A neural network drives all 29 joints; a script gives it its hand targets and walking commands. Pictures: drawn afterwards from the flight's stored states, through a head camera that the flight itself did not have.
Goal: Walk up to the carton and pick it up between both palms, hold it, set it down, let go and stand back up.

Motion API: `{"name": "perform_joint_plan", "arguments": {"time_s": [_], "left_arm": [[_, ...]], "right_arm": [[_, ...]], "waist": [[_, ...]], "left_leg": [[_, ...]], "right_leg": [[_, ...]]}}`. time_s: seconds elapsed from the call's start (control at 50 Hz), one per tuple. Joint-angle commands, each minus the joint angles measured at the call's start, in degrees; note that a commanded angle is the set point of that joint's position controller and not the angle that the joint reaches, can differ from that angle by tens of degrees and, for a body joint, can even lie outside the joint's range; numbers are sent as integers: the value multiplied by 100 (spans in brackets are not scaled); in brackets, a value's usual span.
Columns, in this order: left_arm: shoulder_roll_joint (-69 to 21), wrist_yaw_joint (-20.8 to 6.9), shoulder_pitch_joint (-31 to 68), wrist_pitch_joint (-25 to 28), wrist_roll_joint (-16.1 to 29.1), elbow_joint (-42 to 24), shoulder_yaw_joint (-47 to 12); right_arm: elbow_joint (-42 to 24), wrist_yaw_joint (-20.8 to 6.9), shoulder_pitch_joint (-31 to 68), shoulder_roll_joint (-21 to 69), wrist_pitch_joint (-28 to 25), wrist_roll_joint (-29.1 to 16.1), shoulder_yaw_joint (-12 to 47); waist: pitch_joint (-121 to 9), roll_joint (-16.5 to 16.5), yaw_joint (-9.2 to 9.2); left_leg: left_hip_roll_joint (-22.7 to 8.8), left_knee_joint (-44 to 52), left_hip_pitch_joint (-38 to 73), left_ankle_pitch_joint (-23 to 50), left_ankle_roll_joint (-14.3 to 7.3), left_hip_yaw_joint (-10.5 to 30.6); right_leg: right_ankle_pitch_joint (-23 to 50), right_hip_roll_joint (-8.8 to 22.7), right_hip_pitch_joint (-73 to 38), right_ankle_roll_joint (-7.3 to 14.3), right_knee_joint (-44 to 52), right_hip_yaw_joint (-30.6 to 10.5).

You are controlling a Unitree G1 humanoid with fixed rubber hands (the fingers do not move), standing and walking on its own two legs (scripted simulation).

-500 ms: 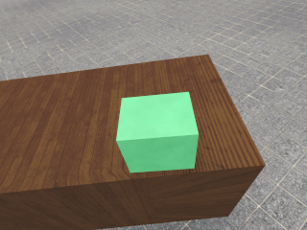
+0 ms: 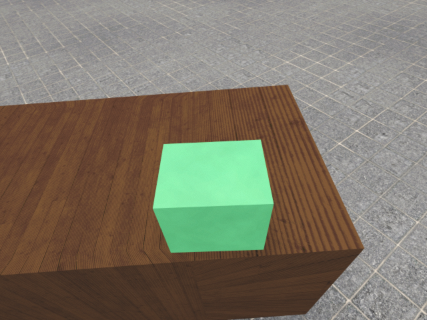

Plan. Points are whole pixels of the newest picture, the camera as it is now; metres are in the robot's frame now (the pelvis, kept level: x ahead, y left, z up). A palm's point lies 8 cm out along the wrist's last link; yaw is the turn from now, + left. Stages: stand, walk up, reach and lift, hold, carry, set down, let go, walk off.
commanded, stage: walk up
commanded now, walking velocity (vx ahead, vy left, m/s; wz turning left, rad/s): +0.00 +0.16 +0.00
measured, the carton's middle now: (214, 197) +0.41 +0.04 -0.03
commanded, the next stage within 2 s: none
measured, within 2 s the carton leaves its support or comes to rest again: neither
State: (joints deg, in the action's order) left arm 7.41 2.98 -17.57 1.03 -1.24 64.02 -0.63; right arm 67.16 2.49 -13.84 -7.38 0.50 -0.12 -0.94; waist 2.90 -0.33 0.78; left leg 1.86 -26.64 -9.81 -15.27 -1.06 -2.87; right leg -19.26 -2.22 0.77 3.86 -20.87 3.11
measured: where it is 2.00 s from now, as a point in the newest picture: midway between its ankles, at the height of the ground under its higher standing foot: outside the picture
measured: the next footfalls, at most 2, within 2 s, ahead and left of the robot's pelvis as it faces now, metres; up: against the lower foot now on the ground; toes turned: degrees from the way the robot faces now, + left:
left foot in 0.32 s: +0.09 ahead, +0.20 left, +0.00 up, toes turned +5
right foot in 0.60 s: +0.03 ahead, -0.03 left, +0.00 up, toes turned +0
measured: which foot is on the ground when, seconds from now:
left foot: up 0.00-0.30, down 0.32-1.00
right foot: down 0.00-0.34, up 0.36-0.58, down 0.60-1.00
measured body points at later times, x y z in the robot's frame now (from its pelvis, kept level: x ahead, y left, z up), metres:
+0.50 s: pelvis +0.02 +0.08 +0.00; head +0.04 +0.10 +0.45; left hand -0.03 +0.30 -0.17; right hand +0.08 -0.13 -0.15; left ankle +0.05 +0.19 -0.74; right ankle -0.05 -0.05 -0.72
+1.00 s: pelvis +0.04 +0.07 +0.00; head +0.05 +0.07 +0.45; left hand +0.00 +0.27 -0.16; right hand +0.01 -0.14 -0.16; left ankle +0.06 +0.19 -0.74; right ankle -0.01 -0.03 -0.74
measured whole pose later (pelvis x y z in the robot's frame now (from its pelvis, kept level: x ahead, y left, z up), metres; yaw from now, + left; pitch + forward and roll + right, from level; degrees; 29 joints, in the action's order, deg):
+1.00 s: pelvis +0.04 +0.07 +0.00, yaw +2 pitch -1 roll +0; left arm 5.9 2.1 -18.4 1.2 -0.5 65.2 0.0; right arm 67.1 2.0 -17.7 -6.6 -0.2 0.3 -0.3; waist 3.0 -0.2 -0.5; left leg -1.7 -24.0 -11.9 -10.4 0.5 -3.2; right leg -16.2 -0.9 5.0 1.6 -22.5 2.1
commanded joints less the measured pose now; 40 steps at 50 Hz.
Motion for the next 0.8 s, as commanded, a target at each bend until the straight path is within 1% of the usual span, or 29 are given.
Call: {"name": "perform_joint_plan", "arguments": {"time_s": [0.0, 0.02, 0.04, 0.06, 0.08, 0.12, 0.14, 0.16, 0.18, 0.2, 0.22, 0.24, 0.26, 0.28, 0.3, 0.32, 0.34, 0.36, 0.4, 0.44, 0.48, 0.52, 0.56, 0.58, 0.6, 0.62, 0.64, 0.7, 0.78], "left_arm": [[1426, 235, -1419, -26, -62, 34, 391], [1269, 233, -1321, -10, -63, -25, 388], [1290, 255, -1083, -22, -46, -128, 440], [1121, 244, -878, -32, -73, -219, 415], [979, 221, -738, -43, -80, -302, 381], [916, 176, -684, -39, -58, -398, 358], [805, 140, -851, -11, -87, -336, 308], [888, 127, -866, 16, -97, -331, 319], [203, 127, -398, 23, 59, -190, 62], [293, 115, -527, 22, 26, -137, 77], [579, 71, -788, 28, -35, -70, 141], [836, 8, -888, 43, -57, -72, 195], [1024, -50, -817, 63, -34, -102, 238], [1102, -93, -746, 80, -13, -99, 259], [953, -136, -841, 110, -46, -96, 220], [600, -138, -1203, 79, -17, -164, 155], [370, -78, -1441, -122, 203, -4, 143], [621, -49, -1133, -214, 189, -32, 194], [456, -105, -900, -247, 82, 5, 173], [296, -137, -920, -241, 25, 71, 143], [248, -104, -1012, -229, 29, 142, 140], [177, -72, -1112, -210, 32, 209, 116], [191, -68, -1145, -168, -19, 245, 84], [325, -74, -1078, -126, -67, 180, 92], [491, -85, -886, -99, -5, 142, 107], [463, -93, -650, -70, 33, 129, 99], [341, -98, -468, -22, 45, 92, 69], [322, -76, -530, 52, 56, 79, 82], [304, -83, -663, 63, 64, 127, 102]], "right_arm": [[-377, 3, 7, -841, 176, 146, -308], [-428, -15, 79, -653, 216, 147, -295], [-548, -53, 235, -584, 238, 111, -322], [-619, -93, 369, -686, 265, 136, -377], [-685, -130, 412, -756, 295, 150, -424], [-754, -189, 329, -724, 328, 175, -452], [-774, -188, 353, -687, 327, 202, -441], [-831, -191, 344, -663, 335, 182, -437], [-833, -264, 140, -54, 238, 26, -218], [-849, -263, 311, -129, 205, 34, -192], [-844, -210, 491, -352, 212, 65, -225], [-793, -155, 386, -524, 225, 94, -254], [-720, -110, 108, -563, 215, 111, -248], [-610, -70, -312, -597, 136, 112, -235], [-498, -40, -743, -859, 7, 98, -284], [-504, -38, -1032, -1332, -142, 151, -318], [-420, -42, -1051, -1220, -132, -14, -217], [-507, -69, -640, -1060, -131, 22, -183], [-696, -38, -3, -925, -114, 109, -102], [-748, 35, 214, -814, -76, 94, -58], [-689, 24, 134, -660, -78, 78, -41], [-653, 0, 209, -649, -58, 48, -36], [-600, -34, 206, -712, -8, 2, -81], [-583, -58, 105, -717, 12, -6, -100], [-595, -75, 32, -533, 52, -41, -79], [-535, -83, -69, -347, 56, -20, -22], [-450, -83, -214, -336, 32, 21, -20], [-283, -96, -418, -492, -62, 71, -48], [-211, -85, -435, -446, -133, 38, -4]], "waist": [[-60, 347, 438], [-94, 356, 386], [80, 482, 305], [242, 570, 237], [383, 685, 177], [475, 840, 142], [444, 848, 202], [484, 913, 151], [238, 1422, -343], [381, 1702, -139], [537, 1631, 89], [539, 1461, 110], [537, 1229, -34], [447, 882, -260], [124, 323, -399], [-318, -793, -210], [-821, -1723, -314], [-468, -1522, -213], [-181, -988, -32], [-86, -875, 86], [-143, -772, 77], [-82, -728, 146], [116, -479, 179], [198, -342, 77], [498, 193, -100], [694, 698, -179], [684, 760, -241], [443, 321, -199], [270, 101, -116]], "left_leg": [[-308, -2580, -2426, -1580, 329, -28], [-372, -3136, -2312, -1529, 387, 135], [-360, -3704, -2450, -1392, 427, 289], [-411, -3906, -2436, -1063, 443, 469], [-387, -3981, -2450, -791, 469, 508], [-274, -4048, -2622, -453, 541, 406], [-266, -3840, -2525, -336, 548, 438], [-298, -3613, -2588, -281, 572, 341], [-349, -1872, -1224, -182, 372, 230], [-79, -1396, -876, 25, 309, -287], [82, -1171, -721, -31, 258, -540], [108, -991, -529, -71, 197, -592], [26, -594, -210, 337, 132, -538], [-130, 117, 275, 1021, 78, -310], [-613, 476, 968, 1840, 86, 209], [-1964, 341, 1604, 4317, -98, 1552], [-2373, 714, 843, 4049, -895, 2065], [-2127, 1012, 438, 2921, -950, 2125], [-1695, 1179, 59, 1613, -718, 1559], [-1445, 1332, -238, 985, -608, 1195], [-1413, 1308, -232, 898, -674, 1120], [-1337, 1243, -430, 390, -644, 1019], [-1178, 1163, -837, -381, -347, 934], [-1063, 1117, -994, -680, -190, 925], [-779, 1168, -630, -500, -70, 645], [-720, 934, -86, -9, -28, 537], [-705, 751, 198, 458, -30, 512], [-763, 735, 185, 949, -63, 529], [-768, 804, 71, 977, -16, 495]], "right_leg": [[6900, 3109, -1084, 971, -372, -1786], [6387, 2986, -654, 1076, -240, -1530], [5540, 2782, -331, 962, -114, -1173], [4876, 2540, 82, 740, -29, -1001], [4490, 2331, 367, 557, 13, -835], [4473, 2160, 444, 455, -6, -656], [4755, 2105, 493, 498, -27, -794], [4906, 2102, 429, 501, -42, -753], [3338, 895, 1157, 316, 120, 233], [2626, 719, 1271, 245, 162, 257], [2636, 864, 1212, 341, 76, 22], [2932, 1094, 1201, 431, -38, -207], [3209, 1297, 1316, 419, -191, -342], [3015, 1329, 1406, 266, -443, -388], [2158, 1163, 1527, 6, -846, -321], [-408, 730, 1918, -277, -1542, -40], [-1779, 460, 1172, -336, -2011, -131], [-1795, 468, 1206, -332, -2341, -311], [-1563, 467, 1327, -326, -2391, -386], [-1172, 451, 1173, -349, -2118, -332], [-931, 404, 1088, -374, -1824, -255], [-321, 415, 847, -344, -1103, -176], [885, 500, 460, -271, -115, -286], [799, 712, 435, -228, 157, -561], [12, 782, 1341, -167, 275, -727], [-435, 816, 1900, -172, 588, -851], [-311, 851, 1931, -217, 755, -874], [549, 807, 1327, -207, 655, -755], [810, 800, 942, -143, 574, -695]]}}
